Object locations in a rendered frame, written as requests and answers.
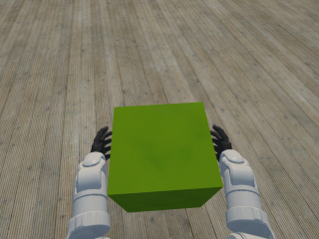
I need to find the robot left hand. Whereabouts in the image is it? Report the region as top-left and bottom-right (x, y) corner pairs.
(91, 126), (113, 160)

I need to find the left robot forearm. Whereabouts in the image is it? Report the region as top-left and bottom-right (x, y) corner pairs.
(66, 151), (111, 239)

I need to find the robot right hand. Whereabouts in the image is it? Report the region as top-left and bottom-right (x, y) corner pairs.
(210, 124), (232, 162)

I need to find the right robot forearm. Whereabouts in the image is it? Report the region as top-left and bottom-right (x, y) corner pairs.
(219, 149), (276, 239)

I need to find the carton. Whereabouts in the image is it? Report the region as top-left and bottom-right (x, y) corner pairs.
(107, 102), (223, 213)

